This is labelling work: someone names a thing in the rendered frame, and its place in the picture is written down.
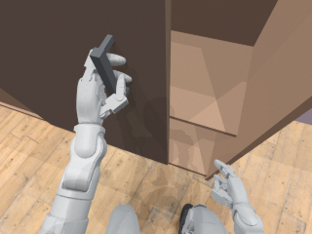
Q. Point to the robot right forearm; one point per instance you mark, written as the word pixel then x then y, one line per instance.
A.
pixel 245 219

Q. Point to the right robot thigh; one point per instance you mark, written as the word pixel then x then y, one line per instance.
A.
pixel 201 220

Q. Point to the left robot hand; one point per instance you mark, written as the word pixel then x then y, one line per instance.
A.
pixel 90 93

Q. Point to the robot left forearm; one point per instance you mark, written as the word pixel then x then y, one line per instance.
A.
pixel 78 185

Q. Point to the right robot hand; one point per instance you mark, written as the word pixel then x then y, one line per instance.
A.
pixel 231 191

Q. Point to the handle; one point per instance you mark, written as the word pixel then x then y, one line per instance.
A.
pixel 103 66

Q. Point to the wardrobe door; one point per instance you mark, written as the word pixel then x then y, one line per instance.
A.
pixel 6 98
pixel 44 45

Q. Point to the robot right shin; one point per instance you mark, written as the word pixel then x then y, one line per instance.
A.
pixel 184 229

